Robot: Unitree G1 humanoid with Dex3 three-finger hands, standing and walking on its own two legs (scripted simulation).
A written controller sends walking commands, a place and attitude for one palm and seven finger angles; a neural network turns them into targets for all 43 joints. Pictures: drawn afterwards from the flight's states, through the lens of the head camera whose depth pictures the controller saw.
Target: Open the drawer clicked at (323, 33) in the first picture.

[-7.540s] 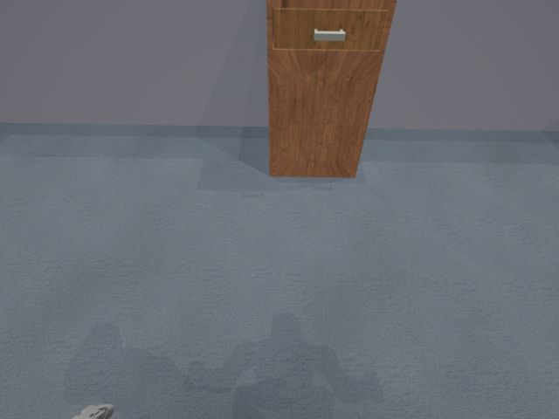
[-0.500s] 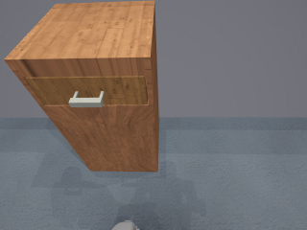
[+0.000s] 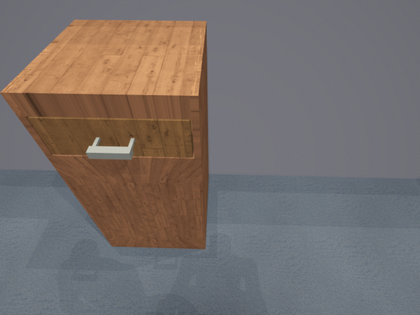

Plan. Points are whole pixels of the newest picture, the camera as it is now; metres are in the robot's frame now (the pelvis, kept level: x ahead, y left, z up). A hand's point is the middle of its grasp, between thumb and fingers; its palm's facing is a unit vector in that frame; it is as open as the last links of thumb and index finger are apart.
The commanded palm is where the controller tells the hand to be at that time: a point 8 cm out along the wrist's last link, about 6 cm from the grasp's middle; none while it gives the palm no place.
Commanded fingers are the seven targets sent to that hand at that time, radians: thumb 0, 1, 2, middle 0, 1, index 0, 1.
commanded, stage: come to a stop and stand still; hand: left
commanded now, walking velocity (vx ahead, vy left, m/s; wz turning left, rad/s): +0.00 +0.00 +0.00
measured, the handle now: (112, 147) +0.52 +0.29 -0.01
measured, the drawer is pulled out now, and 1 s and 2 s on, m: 0.00 0.00 0.00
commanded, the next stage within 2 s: look again from close up in 1.10 s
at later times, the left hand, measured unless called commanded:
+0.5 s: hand out of the picture +0.03 +0.16 -0.17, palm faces +0.02 -0.98 -0.18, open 7.4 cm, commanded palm none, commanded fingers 0.00 0.90 0.90 -0.20 -0.30 -0.20 -0.30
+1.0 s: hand out of the picture +0.04 +0.14 -0.17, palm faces +0.04 -0.98 -0.20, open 7.4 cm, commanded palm none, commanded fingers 0.00 0.90 0.90 -0.20 -0.30 -0.20 -0.30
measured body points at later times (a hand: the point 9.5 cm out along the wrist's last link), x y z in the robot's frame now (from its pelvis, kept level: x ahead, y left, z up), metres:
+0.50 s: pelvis +0.04 -0.01 +0.00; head +0.05 -0.01 +0.45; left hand +0.03 +0.21 -0.16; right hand +0.05 -0.23 -0.16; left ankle +0.03 +0.12 -0.74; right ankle -0.03 -0.09 -0.74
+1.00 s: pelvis +0.05 -0.02 +0.00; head +0.06 -0.03 +0.45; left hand +0.04 +0.20 -0.15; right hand +0.05 -0.24 -0.16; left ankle +0.03 +0.12 -0.73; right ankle -0.03 -0.09 -0.74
